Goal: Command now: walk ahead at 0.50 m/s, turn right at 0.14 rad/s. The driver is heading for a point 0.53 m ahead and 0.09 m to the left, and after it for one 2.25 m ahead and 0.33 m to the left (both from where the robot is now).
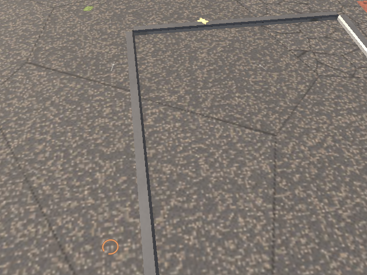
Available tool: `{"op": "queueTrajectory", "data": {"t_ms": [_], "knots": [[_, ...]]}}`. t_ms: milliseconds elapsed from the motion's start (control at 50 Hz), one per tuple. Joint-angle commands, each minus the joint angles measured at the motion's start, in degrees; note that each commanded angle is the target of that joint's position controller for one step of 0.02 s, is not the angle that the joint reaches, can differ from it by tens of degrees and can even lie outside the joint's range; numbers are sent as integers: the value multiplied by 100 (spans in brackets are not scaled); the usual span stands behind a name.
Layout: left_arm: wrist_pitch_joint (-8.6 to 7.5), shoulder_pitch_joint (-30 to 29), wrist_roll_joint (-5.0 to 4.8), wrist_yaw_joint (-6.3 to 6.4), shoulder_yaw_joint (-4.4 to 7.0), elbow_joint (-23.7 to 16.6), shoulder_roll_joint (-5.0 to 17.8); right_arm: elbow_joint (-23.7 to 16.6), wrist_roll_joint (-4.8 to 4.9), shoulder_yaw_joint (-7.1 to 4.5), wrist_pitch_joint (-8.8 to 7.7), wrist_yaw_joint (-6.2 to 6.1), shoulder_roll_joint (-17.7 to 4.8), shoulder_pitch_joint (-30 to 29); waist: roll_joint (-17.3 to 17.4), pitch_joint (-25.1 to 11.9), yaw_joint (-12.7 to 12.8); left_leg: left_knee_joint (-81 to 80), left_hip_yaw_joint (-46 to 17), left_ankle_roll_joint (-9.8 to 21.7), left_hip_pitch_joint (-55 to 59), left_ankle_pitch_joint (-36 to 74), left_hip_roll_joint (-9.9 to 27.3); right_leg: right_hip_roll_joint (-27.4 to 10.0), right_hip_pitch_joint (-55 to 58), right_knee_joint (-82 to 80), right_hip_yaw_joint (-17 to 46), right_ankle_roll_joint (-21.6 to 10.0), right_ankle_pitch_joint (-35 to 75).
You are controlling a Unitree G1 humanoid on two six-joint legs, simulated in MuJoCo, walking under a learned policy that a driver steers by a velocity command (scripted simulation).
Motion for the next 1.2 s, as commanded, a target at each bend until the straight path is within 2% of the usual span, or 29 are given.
{"op": "queueTrajectory", "data": {"t_ms": [20,100,240,280,320,340,360,380,400,420,440,460,480,520,600,740,800,840,860,880,900,920,940,960,1000,1040,1100,1160,1200], "knots": [[-27,221,7,22,106,-319,291,-213,25,-111,-58,27,-537,40,619,-308,160,-1897,-2028,1023,708,-926,1502,-623,-764,-398,146,36,252],[-47,-346,89,28,26,-431,186,-78,120,-243,-26,-42,-944,229,548,-238,56,-2086,-1275,1042,466,-418,1384,-691,-564,-1820,-69,273,1450],[-95,-1321,-17,-61,10,-652,359,224,242,-315,101,-118,-1096,787,587,-75,-320,-1480,-1166,816,867,-756,1573,-601,-330,-3304,-5,440,2148],[-134,-1372,-38,-94,27,-682,421,265,227,-322,157,-124,-1100,875,561,-20,-305,-1094,-1385,766,909,-970,1644,-557,-174,-3510,-4,383,1773],[-179,-906,-73,-88,92,-515,480,261,185,-299,249,-124,-1050,839,499,-112,-14,-437,-1458,599,719,-1213,1500,-424,581,-3902,-219,284,1471],[-187,-257,-73,-61,194,-275,632,264,137,-213,286,-103,-791,892,323,-368,244,386,-1311,446,364,-1349,1186,-416,1472,-3983,-296,196,1352],[-198,639,52,-9,327,-105,995,218,62,-59,262,-43,-276,971,-451,-1023,597,2367,-766,143,-565,-1872,673,-1259,2832,-3968,579,-79,1085],[-141,984,102,-16,303,-128,1236,207,-112,32,168,-21,121,1276,-1484,-1087,405,4573,-496,-93,-2048,-3236,290,-2014,3606,-3268,1495,-151,2908],[-131,1371,106,-63,435,22,1588,32,232,-21,-7,-24,-194,1670,-2161,-1564,418,5108,-854,-105,-3057,-2726,138,-2748,3917,-4332,3371,-951,1120],[-188,1152,61,-105,335,12,1121,8,353,-139,-20,-94,-679,1024,-911,-944,545,5587,-1002,-108,-3398,-2224,453,-2499,3501,-4625,3116,-899,414],[-222,662,75,-118,213,-64,745,-80,316,-178,23,-124,-776,591,-514,-529,495,5495,-1091,-46,-3463,-1534,538,-2212,2992,-4686,2321,-668,592],[-254,133,155,-123,100,-151,447,-9,261,-175,117,-157,-629,556,-330,-361,276,5290,-1177,-63,-3136,-926,715,-1888,2442,-4774,1629,-524,1207],[-277,-171,187,-111,94,-140,389,-68,205,-187,177,-152,-563,578,-536,-213,65,4876,-1232,-97,-2897,-575,792,-1732,2095,-4837,1156,-465,1975],[-324,-121,191,-47,74,3,226,-108,212,-189,288,-86,-408,624,-569,-242,-44,4605,-1191,-130,-2566,-357,880,-1581,1913,-4993,477,-325,2901],[-317,235,227,120,134,228,421,-399,174,-136,359,-8,-173,177,-155,-114,34,3783,-1149,-193,-2911,137,786,-1628,2180,-5181,-210,-368,3834],[-145,716,122,252,157,417,605,-1033,179,21,369,269,115,-1128,-96,325,404,1739,-157,76,-2496,663,630,-1592,2722,-5268,-1267,-99,4340],[-32,598,87,300,206,315,859,-1222,174,-70,390,380,-97,-1124,-369,47,147,1422,355,322,-1566,27,205,-1653,2974,-4529,-1595,-56,6643],[37,411,60,347,274,241,1094,-1131,184,-223,447,382,-426,-382,-683,-379,-347,1244,482,565,-435,-514,-135,-1717,2941,-3360,-1615,-51,7930],[38,299,7,336,298,218,1162,-946,194,-372,474,348,-726,309,-517,-701,-707,487,400,724,643,2,-242,-1570,2700,-2467,-1626,45,7459],[-38,584,47,254,196,128,800,-687,142,-600,497,256,-1236,1117,278,-1233,-953,422,-160,1230,2982,517,-23,-1227,1000,-878,-1605,310,5896],[-201,458,186,102,12,-93,321,-613,184,-686,579,113,-1450,1364,1555,-1743,-868,-37,-2472,2094,4621,412,1351,-250,-888,1277,-1277,586,-235],[-473,61,79,-16,32,-376,492,-673,99,-551,544,93,-1331,1452,1291,-2381,-813,-589,-3853,2419,4513,308,1729,-59,-1191,1776,123,448,-1100],[-587,-518,-174,-28,59,-653,566,-740,-14,-507,459,82,-1160,1072,961,-1705,-706,-1029,-3952,2301,3984,-259,1766,-160,-1744,1702,243,385,-809],[-590,-786,-178,4,63,-702,555,-773,40,-438,370,82,-857,581,324,-874,-401,-1178,-3437,2012,3027,-167,1508,-401,-1823,1095,257,382,-494],[-400,-326,-26,43,109,-476,566,-904,39,-305,329,31,-434,-98,564,-579,102,-1207,-2519,1691,1699,-216,1138,-763,-1094,209,186,567,-291],[-238,-212,45,-9,109,-358,488,-972,-5,-268,386,-22,-379,-326,596,-428,284,-1336,-1930,1485,555,-402,876,-700,-287,-620,-181,757,-210],[-121,-743,145,-40,-46,-423,163,-862,-16,-386,440,-134,-767,-90,830,-399,94,-1149,-1324,1342,-36,61,625,-452,358,-1865,-459,933,854],[-23,-984,60,-64,-14,-429,402,-760,-26,-387,487,-154,-766,54,999,-496,-39,-649,-1335,1261,86,-89,744,-364,539,-2372,-356,984,1537],[24,-821,3,-91,52,-335,581,-718,-39,-335,494,-147,-657,-84,1159,-530,97,-221,-1326,1144,54,-481,893,-399,811,-2495,-370,873,1634]]}}
Keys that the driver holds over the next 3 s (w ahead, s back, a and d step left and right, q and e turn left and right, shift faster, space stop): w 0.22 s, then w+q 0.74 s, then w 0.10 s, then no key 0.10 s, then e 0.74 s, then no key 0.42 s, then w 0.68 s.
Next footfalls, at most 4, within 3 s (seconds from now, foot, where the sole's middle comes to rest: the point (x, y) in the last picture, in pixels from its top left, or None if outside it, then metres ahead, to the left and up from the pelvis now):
0.36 right None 0.28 -0.19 -0.79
0.84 left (163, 251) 0.57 0.10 -0.77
1.26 right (209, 201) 0.79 -0.08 -0.80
1.86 left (150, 204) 0.76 0.16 -0.76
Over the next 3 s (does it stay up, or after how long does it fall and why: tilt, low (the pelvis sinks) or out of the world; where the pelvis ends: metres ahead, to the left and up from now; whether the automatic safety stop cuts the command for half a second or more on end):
stays up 0.89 -0.03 -0.02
